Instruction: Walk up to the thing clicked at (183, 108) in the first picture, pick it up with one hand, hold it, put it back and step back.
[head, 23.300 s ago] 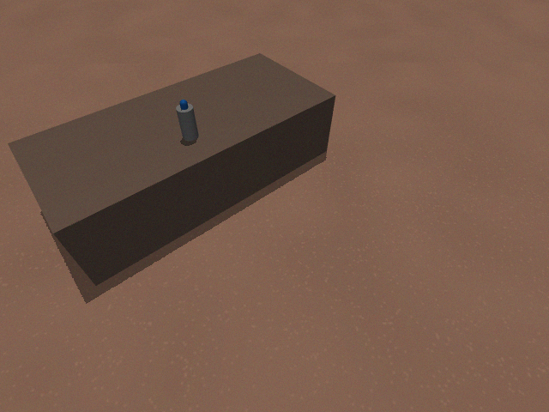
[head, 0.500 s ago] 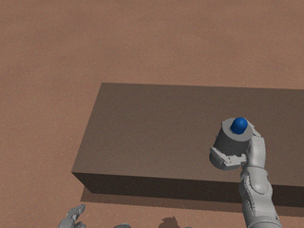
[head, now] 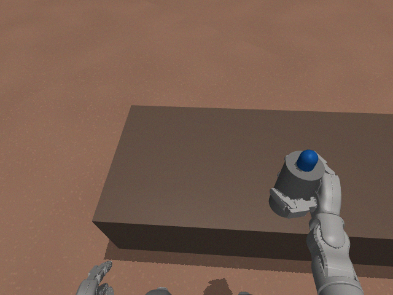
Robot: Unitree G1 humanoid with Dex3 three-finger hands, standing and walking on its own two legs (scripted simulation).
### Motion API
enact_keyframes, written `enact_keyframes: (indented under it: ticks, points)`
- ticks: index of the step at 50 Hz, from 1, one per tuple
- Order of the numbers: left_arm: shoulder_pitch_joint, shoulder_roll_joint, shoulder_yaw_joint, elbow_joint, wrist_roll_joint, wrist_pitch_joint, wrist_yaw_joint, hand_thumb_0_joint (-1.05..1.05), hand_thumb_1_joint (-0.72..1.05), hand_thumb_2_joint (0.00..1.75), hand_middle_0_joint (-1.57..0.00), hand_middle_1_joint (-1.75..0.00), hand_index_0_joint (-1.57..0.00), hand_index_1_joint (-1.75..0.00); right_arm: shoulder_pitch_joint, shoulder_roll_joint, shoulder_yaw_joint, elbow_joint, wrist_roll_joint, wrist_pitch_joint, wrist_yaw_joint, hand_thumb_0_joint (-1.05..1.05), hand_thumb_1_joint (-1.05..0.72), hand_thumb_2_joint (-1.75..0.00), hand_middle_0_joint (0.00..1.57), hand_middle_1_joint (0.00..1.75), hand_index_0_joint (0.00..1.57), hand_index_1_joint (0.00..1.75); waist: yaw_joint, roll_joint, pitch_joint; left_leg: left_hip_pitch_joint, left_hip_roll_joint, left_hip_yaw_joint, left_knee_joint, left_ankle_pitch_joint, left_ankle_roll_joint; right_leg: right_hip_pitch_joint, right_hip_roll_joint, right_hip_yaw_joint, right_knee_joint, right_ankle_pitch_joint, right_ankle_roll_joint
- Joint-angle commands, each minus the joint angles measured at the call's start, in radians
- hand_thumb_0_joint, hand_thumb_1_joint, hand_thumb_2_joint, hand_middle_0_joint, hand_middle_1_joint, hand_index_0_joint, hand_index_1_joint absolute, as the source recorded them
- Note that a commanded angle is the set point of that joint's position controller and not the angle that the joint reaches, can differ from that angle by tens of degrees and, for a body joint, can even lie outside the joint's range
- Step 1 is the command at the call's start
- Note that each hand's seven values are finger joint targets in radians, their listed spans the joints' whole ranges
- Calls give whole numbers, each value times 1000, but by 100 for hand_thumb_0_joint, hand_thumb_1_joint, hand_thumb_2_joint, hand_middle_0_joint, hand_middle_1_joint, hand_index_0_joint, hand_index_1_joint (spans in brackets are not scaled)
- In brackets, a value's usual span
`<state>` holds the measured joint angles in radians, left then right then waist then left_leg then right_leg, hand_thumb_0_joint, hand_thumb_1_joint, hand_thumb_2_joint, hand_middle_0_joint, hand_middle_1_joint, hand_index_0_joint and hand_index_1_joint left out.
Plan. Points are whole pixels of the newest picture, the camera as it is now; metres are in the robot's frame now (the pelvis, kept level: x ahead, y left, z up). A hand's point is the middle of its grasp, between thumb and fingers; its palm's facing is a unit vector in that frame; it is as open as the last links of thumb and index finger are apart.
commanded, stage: hold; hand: right
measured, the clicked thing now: (295, 181) +0.33 -0.17 +0.05
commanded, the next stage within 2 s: crouch in 0.08 s
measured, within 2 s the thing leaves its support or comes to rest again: neither
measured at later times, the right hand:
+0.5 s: hand (290, 185) +0.35 -0.18 +0.01, palm faces +0.19 +0.98 +0.01, open 9.7 cm
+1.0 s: hand (272, 181) +0.44 -0.19 -0.14, palm faces +0.18 +0.98 -0.01, open 9.7 cm
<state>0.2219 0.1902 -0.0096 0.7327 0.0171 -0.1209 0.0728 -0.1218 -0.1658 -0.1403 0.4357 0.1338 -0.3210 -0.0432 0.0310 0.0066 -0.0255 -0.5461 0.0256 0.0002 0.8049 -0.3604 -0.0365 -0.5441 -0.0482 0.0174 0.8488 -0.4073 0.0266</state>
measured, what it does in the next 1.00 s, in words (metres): lowers itself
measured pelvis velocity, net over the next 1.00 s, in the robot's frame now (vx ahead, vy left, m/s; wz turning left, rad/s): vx -0.04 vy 0.00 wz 0.02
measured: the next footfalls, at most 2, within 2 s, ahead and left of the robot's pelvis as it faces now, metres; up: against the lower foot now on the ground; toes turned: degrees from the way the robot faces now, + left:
none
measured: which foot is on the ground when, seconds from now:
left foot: down 0.00-1.00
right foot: down 0.00-1.00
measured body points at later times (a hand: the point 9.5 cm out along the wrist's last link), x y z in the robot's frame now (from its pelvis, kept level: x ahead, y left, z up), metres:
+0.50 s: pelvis +0.00 +0.00 -0.01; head +0.06 -0.02 +0.43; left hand +0.12 +0.25 -0.12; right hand +0.33 -0.23 +0.01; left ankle +0.03 +0.14 -0.70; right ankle +0.01 -0.13 -0.70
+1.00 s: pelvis -0.04 +0.00 -0.14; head +0.13 -0.02 +0.28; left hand +0.02 +0.27 -0.26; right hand +0.43 -0.24 -0.14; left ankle +0.03 +0.14 -0.70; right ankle +0.01 -0.13 -0.70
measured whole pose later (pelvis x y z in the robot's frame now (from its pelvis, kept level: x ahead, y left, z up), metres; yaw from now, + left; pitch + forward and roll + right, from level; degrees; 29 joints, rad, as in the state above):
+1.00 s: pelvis -0.04 +0.00 -0.14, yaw +1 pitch +28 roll +2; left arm 0.24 0.24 0.00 0.74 0.07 -0.05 0.00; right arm -0.71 -0.37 -0.40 1.04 0.08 -0.54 0.05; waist 0.15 0.00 -0.15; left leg -1.42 0.01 0.00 1.48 -0.55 -0.04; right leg -1.42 -0.05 0.06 1.53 -0.61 0.03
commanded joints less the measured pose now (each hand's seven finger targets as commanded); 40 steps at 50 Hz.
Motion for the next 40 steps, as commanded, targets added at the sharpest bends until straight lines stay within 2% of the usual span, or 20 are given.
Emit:
enact_keyframes:
  ticks: [1,3,6,8,10,13,15,17,18,20,22,28,31,33,34,35,36,37,38,40]
  points:
    - [-32,123,47,-131,-5,-37,9,0,89,91,-20,-31,-20,-31,-455,-160,-65,-425,29,-150,6,0,-18,-131,127,142,131,142,-10,-76,-344,145,-29,24,-105,208,33,148,35,-22,-135,199,-23]
    - [-24,126,50,-127,-2,-39,12,0,89,91,-20,-31,-20,-31,-401,-133,-48,-403,28,-146,6,0,-19,-132,127,143,131,143,-4,-88,-362,155,-30,28,-97,235,35,164,35,-22,-135,229,-19]
    - [-16,141,62,-116,-4,-35,13,0,88,91,-20,-31,-20,-31,-386,-157,-78,-347,30,-142,8,0,-17,-131,126,142,131,142,-4,-59,-331,147,-29,27,-95,243,31,131,36,-22,-122,237,-23]
    - [-28,114,41,-138,-4,-37,11,0,89,90,-20,-31,-20,-31,-454,-142,-51,-455,35,-154,12,0,-18,-131,127,142,131,142,-5,-73,-365,154,-28,25,-96,236,32,156,34,-23,-126,227,-23]
    - [-25,124,44,-133,-7,-35,11,0,92,90,-19,-31,-20,-30,-406,-167,-80,-417,34,-147,7,0,-20,-128,130,139,132,139,-11,-104,-362,153,-31,29,-92,251,36,173,32,-19,-133,261,-16]
    - [-15,133,56,-112,-4,-35,12,0,90,91,-19,-31,-20,-31,-418,-116,-36,-348,34,-143,16,0,-25,-132,134,146,137,146,17,-69,-318,106,-33,33,-84,240,33,147,25,-15,-125,251,-17]
    - [-16,127,51,-113,-3,-34,11,0,89,91,-19,-30,-19,-30,-445,-146,-69,-346,33,-154,15,0,-23,-134,135,148,139,148,4,-71,-340,112,-29,27,-78,236,34,135,29,-17,-113,237,-20]
    - [-14,141,63,-104,0,-32,13,0,89,91,-19,-30,-19,-30,-443,-145,-85,-259,32,-156,21,0,-23,-133,135,147,138,147,15,-25,-296,85,-27,21,-78,203,30,79,32,-20,-99,186,-29]
    - [-5,156,75,-98,4,-34,12,0,90,91,-19,-30,-19,-30,-433,-123,-69,-201,29,-158,26,0,-22,-132,133,146,137,146,23,-13,-288,74,-26,25,-66,196,29,62,31,-19,-95,180,-29]
    - [-13,132,56,-97,6,-33,6,0,90,90,-19,-30,-20,-30,-548,-164,-98,-228,28,-188,32,0,-22,-130,131,144,135,144,22,-34,-323,40,-24,17,-47,183,31,52,31,-19,-68,163,-31]
    - [-3,146,67,-92,10,-31,2,0,90,90,-19,-30,-20,-30,-550,-153,-94,-147,26,-207,40,0,-22,-131,133,145,136,145,25,-37,-309,-9,-23,15,-10,160,34,-5,33,-17,-46,139,-28]
    - [29,165,72,-74,29,-30,-16,0,90,90,-20,-31,-20,-30,-696,-224,-158,58,11,-307,76,0,-18,-129,129,142,132,142,48,-62,-407,-219,-26,9,165,122,38,-161,32,-3,117,104,-28]
    - [46,168,63,-79,38,-28,-24,0,90,90,-20,-31,-20,-30,-829,-292,-187,61,9,-362,92,0,-15,-132,129,145,134,145,46,-129,-542,-307,-28,2,253,93,44,-211,33,-4,206,88,-25]
    - [67,190,72,-84,42,-26,-27,0,91,90,-20,-31,-20,-30,-898,-322,-203,77,13,-385,107,0,-18,-131,129,143,133,143,53,-142,-660,-346,-33,7,312,128,46,-208,30,1,275,161,-25]
    - [80,225,93,-82,45,-23,-27,0,91,90,-20,-31,-20,-30,-864,-336,-225,168,14,-381,114,0,-18,-131,129,143,133,143,64,-121,-688,-375,-35,17,345,148,47,-225,28,8,307,205,-23]
    - [86,213,78,-85,49,-18,-32,0,89,91,-20,-31,-20,-31,-958,-350,-209,65,19,-398,119,0,-16,-131,129,144,133,144,42,-177,-726,-387,-32,10,370,161,51,-234,30,3,333,232,-21]
    - [95,213,75,-86,48,-10,-32,0,89,91,-19,-30,-19,-30,-993,-384,-228,88,13,-398,119,0,-18,-132,130,144,134,144,43,-184,-757,-394,-33,6,378,157,52,-237,30,3,349,233,-24]
    - [101,226,85,-74,48,-3,-32,0,89,91,-19,-30,-19,-30,-927,-355,-232,214,10,-384,121,0,-20,-130,129,142,132,142,61,-146,-712,-429,-36,20,396,140,54,-280,30,11,358,222,-23]
    - [104,224,84,-74,49,-1,-38,0,89,92,-19,-30,-19,-31,-984,-342,-220,165,17,-390,124,0,-19,-129,128,141,132,141,63,-161,-719,-458,-33,22,416,133,57,-307,26,17,371,218,-21]
    - [101,225,73,-76,47,10,-44,0,89,91,-20,-30,-20,-30,-1041,-414,-261,186,6,-390,118,0,-20,-130,128,142,132,142,54,-183,-765,-483,-33,22,435,108,57,-311,26,21,398,200,-24]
